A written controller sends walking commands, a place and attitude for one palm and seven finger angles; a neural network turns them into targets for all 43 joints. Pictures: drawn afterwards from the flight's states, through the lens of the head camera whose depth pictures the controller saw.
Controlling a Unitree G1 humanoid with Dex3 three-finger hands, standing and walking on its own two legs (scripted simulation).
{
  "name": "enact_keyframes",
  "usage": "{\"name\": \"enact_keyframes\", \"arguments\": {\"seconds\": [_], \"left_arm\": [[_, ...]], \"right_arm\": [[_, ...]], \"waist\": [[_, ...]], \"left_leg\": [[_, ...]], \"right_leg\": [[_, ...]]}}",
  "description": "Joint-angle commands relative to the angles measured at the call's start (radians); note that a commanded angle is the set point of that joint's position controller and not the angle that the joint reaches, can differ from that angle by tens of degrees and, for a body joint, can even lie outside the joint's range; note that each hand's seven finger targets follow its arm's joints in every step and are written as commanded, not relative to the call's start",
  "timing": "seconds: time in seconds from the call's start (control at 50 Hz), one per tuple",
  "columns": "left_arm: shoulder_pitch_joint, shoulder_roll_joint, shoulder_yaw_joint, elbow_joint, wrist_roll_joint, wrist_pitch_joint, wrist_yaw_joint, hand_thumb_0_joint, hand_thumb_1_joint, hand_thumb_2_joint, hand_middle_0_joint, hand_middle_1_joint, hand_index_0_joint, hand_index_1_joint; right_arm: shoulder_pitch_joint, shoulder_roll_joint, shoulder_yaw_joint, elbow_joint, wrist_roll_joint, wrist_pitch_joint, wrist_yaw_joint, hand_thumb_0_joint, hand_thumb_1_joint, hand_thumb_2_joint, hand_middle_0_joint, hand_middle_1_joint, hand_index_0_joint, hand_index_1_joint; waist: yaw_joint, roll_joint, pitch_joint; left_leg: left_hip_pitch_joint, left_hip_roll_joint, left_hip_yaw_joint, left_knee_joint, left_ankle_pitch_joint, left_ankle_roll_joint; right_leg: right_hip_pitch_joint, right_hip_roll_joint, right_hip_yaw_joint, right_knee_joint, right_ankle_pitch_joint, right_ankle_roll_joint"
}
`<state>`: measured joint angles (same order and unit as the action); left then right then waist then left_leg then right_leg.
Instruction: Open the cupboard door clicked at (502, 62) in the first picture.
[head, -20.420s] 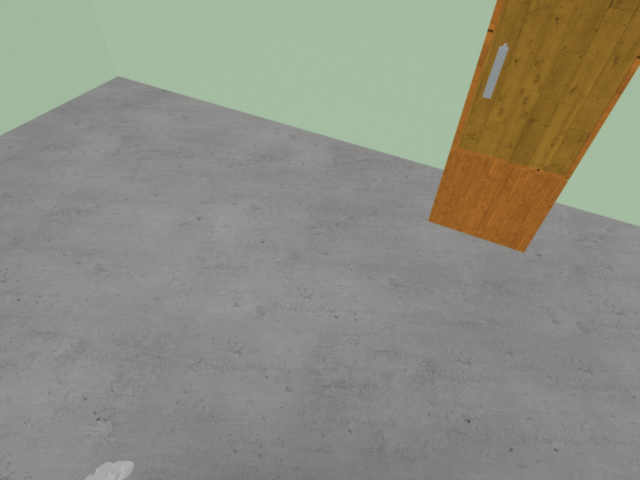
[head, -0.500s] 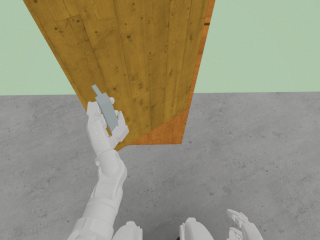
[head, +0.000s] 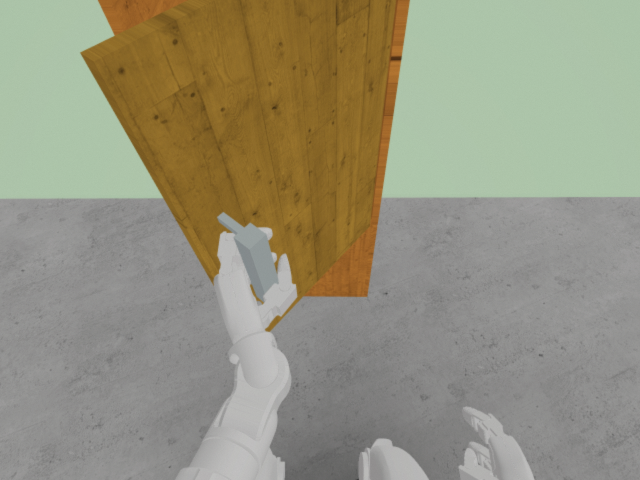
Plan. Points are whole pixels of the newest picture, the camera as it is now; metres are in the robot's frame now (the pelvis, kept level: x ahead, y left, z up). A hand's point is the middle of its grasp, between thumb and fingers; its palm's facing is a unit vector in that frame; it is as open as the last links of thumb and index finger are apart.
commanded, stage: open thumb and fingers to let go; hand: left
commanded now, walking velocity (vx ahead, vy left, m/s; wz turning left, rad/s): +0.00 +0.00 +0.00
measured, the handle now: (249, 260) +0.38 +0.10 +0.04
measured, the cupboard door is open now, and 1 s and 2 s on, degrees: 51 51 51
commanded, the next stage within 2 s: slide the hand sideways off the handle in 0.68 s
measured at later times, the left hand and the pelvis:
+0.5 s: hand (269, 274) +0.36 +0.07 +0.04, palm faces +0.33 -0.94 -0.01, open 13.8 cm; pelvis +0.00 +0.02 +0.00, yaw -1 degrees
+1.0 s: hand (265, 307) +0.32 +0.07 +0.03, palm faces -0.21 -0.97 -0.09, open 16.1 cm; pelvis -0.01 +0.05 -0.01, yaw -1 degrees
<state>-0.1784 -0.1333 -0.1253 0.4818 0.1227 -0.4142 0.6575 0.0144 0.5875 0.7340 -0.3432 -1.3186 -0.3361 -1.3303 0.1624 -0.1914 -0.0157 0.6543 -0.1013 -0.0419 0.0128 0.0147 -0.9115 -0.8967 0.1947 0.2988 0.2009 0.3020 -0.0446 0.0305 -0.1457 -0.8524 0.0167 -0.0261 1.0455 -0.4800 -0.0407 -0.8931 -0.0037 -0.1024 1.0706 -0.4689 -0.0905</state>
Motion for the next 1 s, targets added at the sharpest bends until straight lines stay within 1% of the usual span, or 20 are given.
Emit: {"name": "enact_keyframes", "arguments": {"seconds": [0.0, 0.12, 0.24, 0.28, 0.32, 0.36, 0.46, 0.64, 0.7, 0.72, 0.76, 0.78, 0.8, 0.82, 0.86, 0.88, 0.92, 0.94, 0.96, 0.98], "left_arm": [[-0.335, 0.033, 0.045, -0.182, 0.004, -0.063, -0.001, 0.000, 0.340, 0.660, -0.360, -1.290, -0.360, -1.290], [-0.356, 0.020, 0.034, -0.159, -0.006, -0.074, -0.035, 0.000, -0.080, 0.480, -0.330, -1.245, -0.330, -1.245], [-0.356, 0.011, 0.030, -0.143, -0.020, -0.075, -0.051, 0.000, -0.500, 0.300, -0.300, -1.200, -0.300, -1.200], [-0.320, 0.004, 0.026, -0.144, -0.015, -0.074, -0.048, 0.000, -0.500, 0.300, -0.300, -1.200, -0.300, -1.200], [-0.339, -0.011, 0.014, -0.147, -0.013, -0.072, -0.044, 0.000, -0.500, 0.300, -0.283, -1.100, -0.283, -1.100], [-0.303, -0.007, 0.019, -0.138, -0.005, -0.067, -0.039, 0.000, -0.500, 0.300, -0.267, -1.000, -0.267, -1.000], [-0.326, -0.055, -0.021, -0.140, 0.027, -0.064, -0.012, 0.000, -0.500, 0.300, -0.225, -0.750, -0.225, -0.750], [-0.348, -0.085, -0.037, -0.131, 0.047, -0.045, 0.018, 0.000, -0.500, 0.300, -0.150, -0.300, -0.150, -0.300], [-0.364, -0.102, -0.050, -0.150, 0.043, -0.039, 0.024, 0.000, -0.500, 0.300, -0.150, -0.300, -0.150, -0.300], [-0.355, -0.104, -0.050, -0.143, 0.043, -0.036, 0.026, 0.000, -0.500, 0.300, -0.150, -0.300, -0.150, -0.300], [-0.373, -0.111, -0.052, -0.139, 0.044, -0.031, 0.030, 0.000, -0.500, 0.300, -0.150, -0.300, -0.150, -0.300], [-0.321, -0.039, -0.287, -0.152, 0.164, -0.059, -0.178, 0.000, -0.500, 0.300, -0.150, -0.300, -0.150, -0.300], [-0.396, 0.027, -0.219, -0.216, 0.124, -0.103, -0.282, 0.000, -0.500, 0.300, -0.150, -0.300, -0.150, -0.300], [-0.406, 0.079, -0.192, -0.234, 0.110, -0.132, -0.348, 0.000, -0.500, 0.300, -0.150, -0.300, -0.150, -0.300], [-0.411, 0.096, -0.206, -0.255, 0.060, -0.148, -0.474, 0.000, -0.500, 0.300, -0.150, -0.300, -0.150, -0.300], [-0.412, 0.077, -0.207, -0.240, 0.004, -0.140, -0.531, 0.000, -0.500, 0.300, -0.150, -0.300, -0.150, -0.300], [-0.392, 0.046, -0.161, -0.211, -0.125, -0.105, -0.576, 0.000, -0.500, 0.300, -0.150, -0.300, -0.150, -0.300], [-0.370, 0.033, -0.145, -0.203, -0.170, -0.082, -0.580, 0.000, -0.500, 0.300, -0.150, -0.300, -0.150, -0.300], [-0.363, 0.025, -0.122, -0.218, -0.200, -0.068, -0.574, 0.000, -0.500, 0.300, -0.150, -0.300, -0.150, -0.300], [-0.340, 0.004, -0.120, -0.198, -0.216, -0.053, -0.562, 0.000, -0.500, 0.300, -0.150, -0.300, -0.150, -0.300]], "right_arm": [[-0.034, -0.063, -0.024, -0.117, 0.007, -0.037, -0.023, 0.000, -0.900, -0.900, 0.200, 0.300, 0.200, 0.300], [-0.011, -0.073, -0.032, -0.112, 0.004, -0.031, -0.023, 0.000, -0.900, -0.900, 0.200, 0.300, 0.200, 0.300], [0.011, -0.079, -0.036, -0.115, 0.008, -0.025, -0.018, 0.000, -0.900, -0.900, 0.200, 0.300, 0.200, 0.300], [0.011, -0.082, -0.039, -0.122, 0.008, -0.022, -0.015, 0.000, -0.900, -0.900, 0.200, 0.300, 0.200, 0.300], [0.018, -0.082, -0.039, -0.120, 0.007, -0.022, -0.010, 0.000, -0.900, -0.900, 0.200, 0.300, 0.200, 0.300], [0.018, -0.085, -0.040, -0.128, 0.008, -0.019, -0.008, 0.000, -0.900, -0.900, 0.200, 0.300, 0.200, 0.300], [0.025, -0.084, -0.039, -0.130, 0.002, -0.021, 0.001, 0.000, -0.900, -0.900, 0.200, 0.300, 0.200, 0.300], [0.018, -0.080, -0.037, -0.131, -0.004, -0.025, 0.006, 0.000, -0.900, -0.900, 0.200, 0.300, 0.200, 0.300], [0.011, -0.079, -0.034, -0.133, -0.003, -0.027, 0.008, 0.000, -0.900, -0.900, 0.200, 0.300, 0.200, 0.300], [0.014, -0.078, -0.035, -0.129, -0.003, -0.027, 0.009, 0.000, -0.900, -0.900, 0.200, 0.300, 0.200, 0.300], [0.003, -0.082, -0.032, -0.133, -0.001, -0.030, 0.010, 0.000, -0.900, -0.900, 0.200, 0.300, 0.200, 0.300], [0.071, -0.119, -0.039, -0.114, 0.003, -0.017, 0.013, 0.000, -0.900, -0.900, 0.200, 0.300, 0.200, 0.300], [0.085, -0.113, -0.044, -0.145, 0.016, -0.019, 0.010, 0.000, -0.900, -0.900, 0.200, 0.300, 0.200, 0.300], [0.081, -0.116, -0.044, -0.151, 0.017, -0.018, 0.003, 0.000, -0.900, -0.900, 0.200, 0.300, 0.200, 0.300], [0.072, -0.120, -0.036, -0.171, 0.038, -0.021, -0.006, 0.000, -0.900, -0.900, 0.200, 0.300, 0.200, 0.300], [0.064, -0.119, -0.029, -0.183, 0.052, -0.024, -0.011, 0.000, -0.900, -0.900, 0.200, 0.300, 0.200, 0.300], [0.044, -0.121, -0.017, -0.201, 0.078, -0.030, -0.022, 0.000, -0.900, -0.900, 0.200, 0.300, 0.200, 0.300], [0.033, -0.125, -0.014, -0.208, 0.088, -0.033, -0.025, 0.000, -0.900, -0.900, 0.200, 0.300, 0.200, 0.300], [0.026, -0.130, -0.012, -0.219, 0.094, -0.037, -0.026, 0.000, -0.900, -0.900, 0.200, 0.300, 0.200, 0.300], [0.026, -0.129, -0.011, -0.217, 0.096, -0.038, -0.024, 0.000, -0.900, -0.900, 0.200, 0.300, 0.200, 0.300]], "waist": [[-0.020, -0.165, -0.309], [-0.025, -0.149, -0.360], [-0.026, -0.161, -0.352], [-0.015, -0.141, -0.365], [-0.022, -0.144, -0.354], [-0.007, -0.132, -0.343], [-0.010, -0.092, -0.325], [-0.008, -0.099, -0.332], [-0.006, -0.070, -0.338], [-0.008, -0.092, -0.336], [-0.006, -0.079, -0.321], [-0.089, -0.110, -0.299], [-0.071, -0.089, -0.348], [-0.047, -0.070, -0.393], [-0.058, -0.037, -0.378], [-0.053, -0.023, -0.344], [-0.041, -0.034, -0.275], [-0.042, -0.062, -0.252], [-0.024, -0.051, -0.261], [-0.023, -0.062, -0.247]], "left_leg": [[-0.048, -0.052, 0.023, -0.043, 0.059, 0.039], [-0.027, -0.050, 0.022, -0.040, 0.107, 0.042], [-0.015, -0.049, 0.021, -0.046, 0.131, 0.042], [0.004, -0.047, 0.024, -0.053, 0.159, 0.043], [0.019, -0.047, 0.027, -0.057, 0.161, 0.045], [0.026, -0.047, 0.027, -0.065, 0.171, 0.046], [0.070, -0.041, 0.023, -0.081, 0.189, 0.046], [0.090, -0.033, 0.020, -0.087, 0.189, 0.043], [0.102, -0.032, 0.017, -0.090, 0.192, 0.040], [0.103, -0.029, 0.014, -0.090, 0.199, 0.039], [0.102, -0.029, 0.006, -0.097, 0.184, 0.038], [0.136, -0.023, 0.009, -0.064, 0.190, 0.055], [0.126, -0.031, 0.007, -0.054, 0.203, 0.061], [0.129, -0.038, 0.008, -0.054, 0.199, 0.062], [0.145, -0.039, 0.002, -0.058, 0.166, 0.063], [0.149, -0.041, -0.003, -0.073, 0.131, 0.061], [0.150, -0.041, -0.009, -0.110, 0.077, 0.057], [0.150, -0.039, -0.014, -0.123, 0.055, 0.055], [0.168, -0.040, -0.022, -0.142, 0.059, 0.051], [0.167, -0.039, -0.024, -0.148, 0.062, 0.049]], "right_leg": [[0.365, -0.083, 0.267, -0.287, 0.135, 0.105], [0.371, -0.075, 0.236, -0.247, 0.248, 0.103], [0.364, -0.067, 0.208, -0.235, 0.286, 0.101], [0.357, -0.055, 0.185, -0.217, 0.310, 0.092], [0.338, -0.048, 0.166, -0.214, 0.304, 0.089], [0.327, -0.037, 0.146, -0.206, 0.294, 0.079], [0.256, -0.011, 0.086, -0.175, 0.260, 0.059], [0.222, 0.003, 0.059, -0.158, 0.223, 0.053], [0.208, 0.004, 0.052, -0.150, 0.216, 0.050], [0.210, 0.006, 0.048, -0.149, 0.219, 0.049], [0.189, 0.008, 0.040, -0.145, 0.189, 0.046], [0.156, -0.003, 0.068, -0.133, 0.258, 0.047], [0.182, -0.013, 0.072, -0.120, 0.292, 0.044], [0.220, -0.013, 0.087, -0.111, 0.305, 0.042], [0.202, -0.014, 0.088, -0.113, 0.272, 0.041], [0.187, -0.012, 0.084, -0.128, 0.224, 0.042], [0.177, -0.002, 0.073, -0.169, 0.135, 0.045], [0.168, 0.002, 0.064, -0.180, 0.100, 0.048], [0.167, 0.004, 0.053, -0.174, 0.090, 0.045], [0.162, 0.004, 0.043, -0.170, 0.091, 0.048]]}}
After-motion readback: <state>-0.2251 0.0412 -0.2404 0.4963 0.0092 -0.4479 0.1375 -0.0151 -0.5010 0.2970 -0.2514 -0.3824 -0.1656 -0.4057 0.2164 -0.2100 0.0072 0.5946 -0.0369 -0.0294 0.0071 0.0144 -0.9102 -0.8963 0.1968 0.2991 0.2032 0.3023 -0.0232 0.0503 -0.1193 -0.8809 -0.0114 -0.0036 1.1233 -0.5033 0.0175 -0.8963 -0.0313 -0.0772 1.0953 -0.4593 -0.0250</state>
